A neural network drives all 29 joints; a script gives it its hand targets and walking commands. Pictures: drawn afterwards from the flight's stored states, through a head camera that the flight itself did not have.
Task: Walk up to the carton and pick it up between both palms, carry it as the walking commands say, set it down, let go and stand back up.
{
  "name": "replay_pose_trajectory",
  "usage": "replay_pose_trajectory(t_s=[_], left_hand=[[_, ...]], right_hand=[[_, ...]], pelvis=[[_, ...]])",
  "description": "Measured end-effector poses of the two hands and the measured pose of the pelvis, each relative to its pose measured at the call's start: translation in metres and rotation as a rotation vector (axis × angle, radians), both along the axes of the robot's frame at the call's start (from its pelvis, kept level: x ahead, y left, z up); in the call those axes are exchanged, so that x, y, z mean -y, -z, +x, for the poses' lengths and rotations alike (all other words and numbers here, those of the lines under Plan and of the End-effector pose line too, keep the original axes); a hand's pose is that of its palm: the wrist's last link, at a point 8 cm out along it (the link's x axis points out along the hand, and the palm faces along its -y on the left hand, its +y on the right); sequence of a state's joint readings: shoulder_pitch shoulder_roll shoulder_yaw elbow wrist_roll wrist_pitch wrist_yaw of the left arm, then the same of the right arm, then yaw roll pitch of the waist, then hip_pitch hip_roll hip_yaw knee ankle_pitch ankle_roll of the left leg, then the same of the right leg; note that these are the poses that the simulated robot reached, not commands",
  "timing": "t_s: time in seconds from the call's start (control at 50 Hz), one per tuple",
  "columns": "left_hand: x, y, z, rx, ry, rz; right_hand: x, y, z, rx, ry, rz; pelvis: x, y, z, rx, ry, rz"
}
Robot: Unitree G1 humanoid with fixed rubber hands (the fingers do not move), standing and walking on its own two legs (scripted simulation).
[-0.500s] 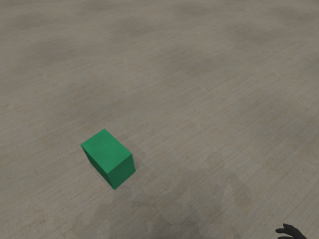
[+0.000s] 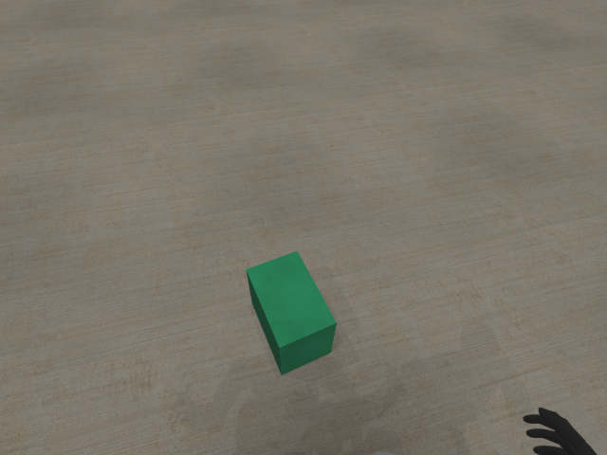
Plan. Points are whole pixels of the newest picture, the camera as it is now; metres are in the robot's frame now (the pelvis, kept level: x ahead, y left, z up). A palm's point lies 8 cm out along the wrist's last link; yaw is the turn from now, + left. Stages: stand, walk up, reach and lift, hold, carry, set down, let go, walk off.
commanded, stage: walk up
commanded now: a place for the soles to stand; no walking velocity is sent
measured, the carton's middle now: (289, 312) +0.63 +0.06 -0.64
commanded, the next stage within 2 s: none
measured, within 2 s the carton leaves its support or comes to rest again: neither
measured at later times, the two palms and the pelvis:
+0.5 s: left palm out of the picture +0.14 +0.36 -0.08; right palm (510, 379) +0.26 -0.29 -0.09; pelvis +0.10 +0.02 -0.01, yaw +8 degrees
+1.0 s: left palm (38, 424) +0.18 +0.36 -0.07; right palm (534, 368) +0.27 -0.32 -0.06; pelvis +0.11 +0.00 +0.01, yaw +11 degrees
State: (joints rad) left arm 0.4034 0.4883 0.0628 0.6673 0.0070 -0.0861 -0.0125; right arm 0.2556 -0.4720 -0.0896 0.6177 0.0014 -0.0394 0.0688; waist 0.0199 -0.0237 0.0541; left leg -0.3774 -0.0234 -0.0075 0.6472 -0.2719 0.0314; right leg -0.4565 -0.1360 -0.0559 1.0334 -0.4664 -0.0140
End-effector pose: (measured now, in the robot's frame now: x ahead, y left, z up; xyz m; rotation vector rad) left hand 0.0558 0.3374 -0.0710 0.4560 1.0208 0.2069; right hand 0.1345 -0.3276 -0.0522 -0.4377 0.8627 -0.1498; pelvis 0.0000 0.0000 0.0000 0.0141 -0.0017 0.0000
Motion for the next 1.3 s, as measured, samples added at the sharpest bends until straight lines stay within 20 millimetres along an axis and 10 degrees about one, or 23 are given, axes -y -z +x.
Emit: replay_pose_trajectory(t_s=[0.14,0.32,0.5,0.7,0.9,1.14,1.24,1.3], left_hand=[[0.013,0.002,0.05,0.048,0.014,0.03],[-0.014,-0.022,0.062,0.077,-0.097,0.081],[-0.024,0.012,0.079,0.021,-0.158,0.007],[-0.017,0.021,0.112,0.038,-0.165,-0.047],[-0.019,0.013,0.106,-0.003,-0.195,-0.038],[0.01,0.005,0.139,0.044,-0.155,-0.036],[0.054,0.024,0.136,0.046,-0.175,-0.023],[0.085,0.032,0.113,0.022,-0.236,-0.054]], right_hand=[[0.019,0.02,0.008,-0.072,0.013,-0.015],[-0.023,0.041,0.069,-0.154,-0.094,0.031],[-0.038,0.035,0.123,-0.099,-0.102,-0.029],[-0.057,0.022,0.17,-0.047,-0.12,-0.02],[-0.057,0.02,0.17,-0.088,-0.107,-0.001],[0.093,-0.011,0.073,-0.263,0.006,-0.318],[0.151,-0.001,0.084,-0.295,-0.017,-0.372],[0.149,0.011,0.112,-0.271,-0.051,-0.335]], pelvis=[[0.013,0.011,0.042,0.015,-0.053,-0.007],[0.0,0.003,0.076,0.018,-0.11,-0.006],[-0.019,0.011,0.102,0.017,-0.138,-0.018],[-0.021,0.004,0.113,0.022,-0.144,-0.031],[-0.017,-0.007,0.111,0.029,-0.155,-0.025],[0.044,0.002,0.118,0.011,-0.217,-0.006],[0.089,0.023,0.131,0.023,-0.236,-0.013],[0.105,0.021,0.136,0.045,-0.276,-0.014]])
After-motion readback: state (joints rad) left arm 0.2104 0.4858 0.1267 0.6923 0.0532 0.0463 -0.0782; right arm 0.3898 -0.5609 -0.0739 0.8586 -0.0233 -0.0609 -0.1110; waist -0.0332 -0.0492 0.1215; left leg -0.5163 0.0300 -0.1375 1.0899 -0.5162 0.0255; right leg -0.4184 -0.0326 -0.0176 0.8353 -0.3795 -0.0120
